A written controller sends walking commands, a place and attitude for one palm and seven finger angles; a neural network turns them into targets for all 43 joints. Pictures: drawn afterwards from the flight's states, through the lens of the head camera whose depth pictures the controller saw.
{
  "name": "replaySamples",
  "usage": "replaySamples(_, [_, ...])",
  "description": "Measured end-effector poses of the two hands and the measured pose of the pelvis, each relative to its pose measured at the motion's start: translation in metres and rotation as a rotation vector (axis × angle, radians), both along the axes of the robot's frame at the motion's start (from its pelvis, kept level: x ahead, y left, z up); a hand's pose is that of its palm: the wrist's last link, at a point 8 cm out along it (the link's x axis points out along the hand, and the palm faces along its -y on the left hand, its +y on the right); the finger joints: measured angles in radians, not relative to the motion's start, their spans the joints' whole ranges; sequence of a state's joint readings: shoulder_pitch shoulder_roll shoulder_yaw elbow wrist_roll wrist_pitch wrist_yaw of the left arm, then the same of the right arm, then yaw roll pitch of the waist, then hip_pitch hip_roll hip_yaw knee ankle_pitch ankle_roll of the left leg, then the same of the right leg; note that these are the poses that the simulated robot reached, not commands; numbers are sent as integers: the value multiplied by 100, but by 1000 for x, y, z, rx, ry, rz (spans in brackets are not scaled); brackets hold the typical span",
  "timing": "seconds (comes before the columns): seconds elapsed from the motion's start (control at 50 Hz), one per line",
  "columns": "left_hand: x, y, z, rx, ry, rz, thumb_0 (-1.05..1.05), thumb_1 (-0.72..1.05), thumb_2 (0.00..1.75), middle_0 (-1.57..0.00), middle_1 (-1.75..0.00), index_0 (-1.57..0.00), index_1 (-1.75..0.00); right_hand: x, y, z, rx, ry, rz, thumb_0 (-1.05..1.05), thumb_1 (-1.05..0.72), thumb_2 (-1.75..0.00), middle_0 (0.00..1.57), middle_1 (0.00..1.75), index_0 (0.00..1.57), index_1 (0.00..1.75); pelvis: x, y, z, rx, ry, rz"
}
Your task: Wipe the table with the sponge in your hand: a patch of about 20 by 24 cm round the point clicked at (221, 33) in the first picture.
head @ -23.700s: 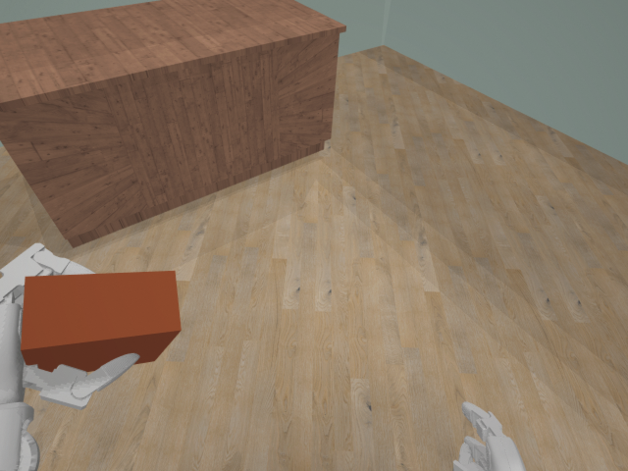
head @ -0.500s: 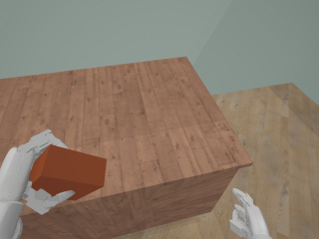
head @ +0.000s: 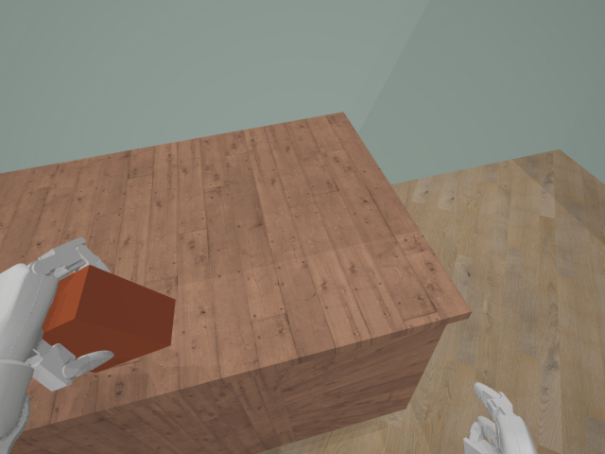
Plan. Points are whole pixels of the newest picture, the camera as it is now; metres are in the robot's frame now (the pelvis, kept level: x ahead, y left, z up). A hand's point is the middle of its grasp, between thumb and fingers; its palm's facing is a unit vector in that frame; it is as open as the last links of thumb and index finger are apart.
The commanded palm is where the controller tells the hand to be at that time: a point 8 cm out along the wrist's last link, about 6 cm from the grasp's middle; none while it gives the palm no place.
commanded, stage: turn the palm down, sponge in hand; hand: left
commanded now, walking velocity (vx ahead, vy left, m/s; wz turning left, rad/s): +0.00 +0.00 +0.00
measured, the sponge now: (107, 329) +0.21 +0.26 +0.10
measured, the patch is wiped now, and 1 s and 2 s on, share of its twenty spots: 0.00 0.00 0.00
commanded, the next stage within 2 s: move the sponge above the wiping area in 1.30 s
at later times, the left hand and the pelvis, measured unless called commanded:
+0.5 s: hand (42, 321) +0.20 +0.33 +0.11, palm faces +0.14 -0.24 -0.96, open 10.1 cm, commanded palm +0.18 +0.31 +0.17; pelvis +0.00 +0.03 +0.01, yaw +0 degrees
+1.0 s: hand (56, 331) +0.20 +0.33 +0.10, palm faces -0.03 -0.10 -0.99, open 10.1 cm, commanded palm +0.18 +0.32 +0.17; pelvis -0.01 +0.04 +0.01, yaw +1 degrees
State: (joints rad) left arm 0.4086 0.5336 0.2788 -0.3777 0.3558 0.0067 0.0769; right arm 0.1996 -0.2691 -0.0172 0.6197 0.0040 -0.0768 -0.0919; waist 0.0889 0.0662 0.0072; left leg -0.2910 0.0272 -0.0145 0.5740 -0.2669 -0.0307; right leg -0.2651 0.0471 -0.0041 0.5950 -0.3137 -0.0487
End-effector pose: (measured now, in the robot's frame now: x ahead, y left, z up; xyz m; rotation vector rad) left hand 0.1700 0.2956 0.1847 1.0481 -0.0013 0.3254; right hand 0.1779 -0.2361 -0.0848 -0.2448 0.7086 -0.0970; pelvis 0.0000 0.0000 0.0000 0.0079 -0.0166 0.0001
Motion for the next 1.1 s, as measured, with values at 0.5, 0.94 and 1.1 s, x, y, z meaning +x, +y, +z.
replaySamples(0.5, [8, 41, -19, 196, 210, 188, 0, -50, 103, -74, -135, -75, -134, 35, 67, 17, 73, -43, 61, 1, -90, -90, 20, 30, 21, 30, -5, 31, 9, -8, -32, 5])
replaySamples(0.94, [16, 37, -24, 361, 304, 203, 0, -50, 104, -73, -135, -75, -134, 46, 81, 16, 92, 2, 122, 1, -90, -90, 20, 30, 20, 30, -7, 38, 14, -7, -52, 9])
replaySamples(1.1, [17, 15, -37, 380, 353, 77, 0, -50, 104, -74, -135, -75, -134, 49, 79, 18, 78, -9, 134, 1, -91, -90, 20, 30, 20, 30, -7, 34, 15, -6, -58, 6])
